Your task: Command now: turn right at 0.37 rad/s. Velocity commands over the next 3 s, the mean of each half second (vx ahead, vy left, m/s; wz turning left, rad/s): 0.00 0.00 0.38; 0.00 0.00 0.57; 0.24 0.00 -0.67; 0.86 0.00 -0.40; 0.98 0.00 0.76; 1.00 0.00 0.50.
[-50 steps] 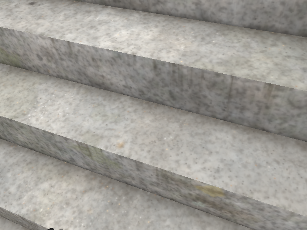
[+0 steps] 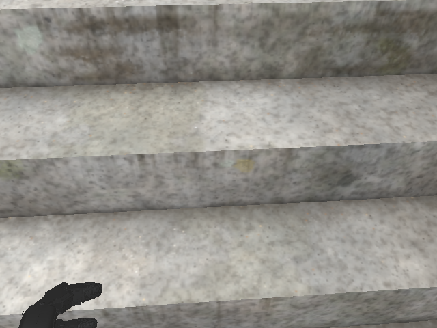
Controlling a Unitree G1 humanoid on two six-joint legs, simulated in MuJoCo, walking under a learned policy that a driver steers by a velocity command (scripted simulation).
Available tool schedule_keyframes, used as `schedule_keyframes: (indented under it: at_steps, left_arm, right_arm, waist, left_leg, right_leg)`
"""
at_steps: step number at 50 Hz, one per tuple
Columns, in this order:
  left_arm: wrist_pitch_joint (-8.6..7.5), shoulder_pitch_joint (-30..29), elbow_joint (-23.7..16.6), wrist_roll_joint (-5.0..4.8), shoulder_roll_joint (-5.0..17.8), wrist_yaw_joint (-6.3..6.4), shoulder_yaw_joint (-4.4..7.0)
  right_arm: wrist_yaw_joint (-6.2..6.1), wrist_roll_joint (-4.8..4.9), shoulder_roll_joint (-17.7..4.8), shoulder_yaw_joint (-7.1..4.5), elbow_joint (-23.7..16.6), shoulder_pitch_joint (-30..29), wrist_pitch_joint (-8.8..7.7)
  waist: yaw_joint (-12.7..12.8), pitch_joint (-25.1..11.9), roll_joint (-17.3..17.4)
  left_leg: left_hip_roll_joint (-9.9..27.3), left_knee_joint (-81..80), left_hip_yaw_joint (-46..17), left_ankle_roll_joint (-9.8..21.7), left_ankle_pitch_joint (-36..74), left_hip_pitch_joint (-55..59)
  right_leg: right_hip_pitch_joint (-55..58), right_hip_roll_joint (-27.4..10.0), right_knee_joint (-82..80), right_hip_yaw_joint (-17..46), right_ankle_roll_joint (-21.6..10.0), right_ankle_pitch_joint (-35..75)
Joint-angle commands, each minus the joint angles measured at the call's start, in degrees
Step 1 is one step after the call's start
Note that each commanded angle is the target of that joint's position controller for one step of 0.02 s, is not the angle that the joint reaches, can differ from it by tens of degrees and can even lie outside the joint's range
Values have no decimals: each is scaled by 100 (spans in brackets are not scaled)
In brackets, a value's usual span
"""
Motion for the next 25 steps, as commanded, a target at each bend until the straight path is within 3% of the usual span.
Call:
schedule_keyframes:
  at_steps: [1, 2, 3, 4, 5, 6, 7, 8, 9, 10, 11, 13, 14, 15, 17, 19, 20, 21, 22, 23, 24, 25]
  left_arm:
    - [-223, 1104, 331, -186, 620, -139, 135]
    - [-97, 640, 263, -150, 418, -118, 58]
    - [-2, 268, 9, -158, 161, -89, -86]
    - [15, 89, -98, -78, -75, -115, -232]
    - [-19, -215, -255, -25, -221, -144, -354]
    - [-36, -570, -361, 15, -317, -128, -409]
    - [-22, -764, -373, 16, -264, -91, -430]
    - [-3, -739, -294, 23, -272, -24, -450]
    - [-3, -501, -140, 3, -240, 42, -451]
    - [-25, -175, 208, -51, -110, 57, -389]
    - [-11, 113, 368, 33, -43, 85, -335]
    - [-38, 160, 393, 99, 10, 73, -264]
    - [-22, 106, 363, 90, -32, 73, -261]
    - [-55, 146, 327, 63, -191, 70, -309]
    - [-66, 15, 323, -62, -441, 112, -386]
    - [-66, 566, 650, -115, -271, 182, -270]
    - [-34, 809, 771, -70, 6, 210, -159]
    - [33, 1116, 774, 61, 223, 226, -57]
    - [112, 726, 490, 397, 576, 276, -9]
    - [-3, 322, 41, 693, 197, 340, -161]
    - [-53, -134, -200, 534, -222, 393, -321]
    - [10, -219, -219, 285, -288, 436, -365]
  right_arm:
    - [-163, -269, -298, -42, -713, -67, 24]
    - [-287, -240, -158, 56, -719, -175, 140]
    - [-373, -120, -33, 191, -658, -248, 247]
    - [-381, -79, 102, 306, -620, -356, 294]
    - [-370, -81, 136, 344, -684, -368, 291]
    - [-378, -52, -35, 242, -706, -257, 326]
    - [-405, -12, -431, 59, -722, -12, 430]
    - [-417, -1, -697, -75, -633, 252, 523]
    - [-428, -40, -820, -149, -602, 457, 563]
    - [-321, -125, -712, -136, -758, 349, 399]
    - [-299, -132, -688, -109, -827, 191, 327]
    - [-286, -192, -581, -38, -1023, -150, 182]
    - [-333, -168, -547, -21, -1045, -119, 188]
    - [-358, -84, -504, -39, -1030, -59, 251]
    - [-359, 55, -559, -99, -942, 212, 362]
    - [-294, 147, -627, -169, -951, 32, 395]
    - [-244, 175, -507, -145, -968, -137, 305]
    - [-173, 359, -361, -119, -948, -244, 215]
    - [-109, 449, -176, -75, -911, -96, 95]
    - [-79, 311, -443, -148, -657, 692, 21]
    - [-66, 244, -642, -213, -504, 869, 94]
    - [-71, 160, -605, -191, -450, 813, 214]
  waist:
    - [257, -917, 1271]
    - [236, -740, 980]
    - [265, -433, 871]
    - [343, -222, 820]
    - [359, 38, 800]
    - [214, 253, 876]
    - [-30, 191, 1030]
    - [-153, 23, 1409]
    - [-183, -197, 1507]
    - [-188, -603, 1296]
    - [-126, -832, 1418]
    - [-16, -936, 1299]
    - [-10, -805, 1250]
    - [71, -513, 1019]
    - [-16, 11, 941]
    - [129, -116, 1191]
    - [201, -289, 1161]
    - [384, -388, 388]
    - [247, -472, -1218]
    - [28, -926, -1320]
    - [-128, -486, -902]
    - [-213, -115, -346]
  left_leg:
    - [2579, -590, -2960, 1868, 4929, 1865]
    - [2014, -630, -2810, 1596, 3087, 1373]
    - [1548, -858, -2267, 1373, 1396, 1264]
    - [1258, -1041, -2060, 1224, 600, 1009]
    - [1055, -1252, -1963, 1073, 216, 1034]
    - [954, -1344, -1969, 1027, 443, 1048]
    - [874, -1339, -1881, 977, 1047, 1055]
    - [832, -1288, -1921, 980, 1515, 1189]
    - [896, -1250, -2123, 982, 1488, 1449]
    - [1153, -1225, -2210, 1000, 1361, 1507]
    - [1263, -1153, -2602, 1069, 1285, 1345]
    - [1527, -987, -3236, 1301, 866, 954]
    - [1541, -1024, -3454, 1353, 500, 685]
    - [1403, -1181, -3439, 1217, -121, 646]
    - [990, -1330, -3026, 966, -673, 526]
    - [804, -1090, -3104, 797, -342, 259]
    - [646, -417, -2938, 634, -369, -368]
    - [156, 825, -2290, 280, -1476, -1533]
    - [-842, 3330, -899, -174, -2189, -2632]
    - [-458, 5304, -894, -558, -2431, -2486]
    - [-181, 6542, -887, -794, -2008, -2578]
    - [58, 7250, -832, -858, -1421, -2827]
  right_leg:
    - [-1629, -345, 3597, -914, 870, -832]
    - [-1663, -443, 4548, -661, 977, -145]
    - [-1950, -414, 4306, -955, 1016, 216]
    - [-1829, -627, 3612, -1075, 1009, 413]
    - [-1864, -932, 2357, -1447, 966, 184]
    - [-1865, -961, 1275, -1859, 891, -219]
    - [-1584, -787, 685, -2213, 797, -412]
    - [-1330, -669, 143, -2353, 686, -455]
    - [-1253, -618, -316, -2303, 606, -369]
    - [-770, -630, -406, -2147, 536, -30]
    - [-538, -610, -212, -2032, 451, 190]
    - [-700, -720, 674, -1632, 376, 662]
    - [-827, -629, 1101, -1552, 362, 547]
    - [-1009, -627, 620, -1532, 313, 342]
    - [-868, -424, -1167, -1931, 195, -252]
    - [80, -473, -2398, -1943, 32, 813]
    - [813, -782, -2486, -1584, -104, 1521]
    - [1730, -1433, -2733, -1020, -360, 2502]
    - [1698, -2912, -3125, 392, -1226, 3952]
    - [954, -3718, -3281, 1249, -1905, 3445]
    - [427, -3416, -3275, 711, -1873, 2385]
    - [285, -2895, -3146, 134, -1534, 1372]
Next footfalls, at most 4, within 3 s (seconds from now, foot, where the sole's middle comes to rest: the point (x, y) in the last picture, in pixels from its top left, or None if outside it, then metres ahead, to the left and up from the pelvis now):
0.42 right None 0.05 -0.09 -0.76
0.96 left None -0.01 0.18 -0.76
1.34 right None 0.01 -0.01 -0.76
1.66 left None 0.04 0.20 -0.76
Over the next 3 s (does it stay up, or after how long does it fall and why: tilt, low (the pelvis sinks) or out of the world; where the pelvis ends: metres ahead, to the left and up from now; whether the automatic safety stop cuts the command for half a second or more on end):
stays up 0.70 0.17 0.55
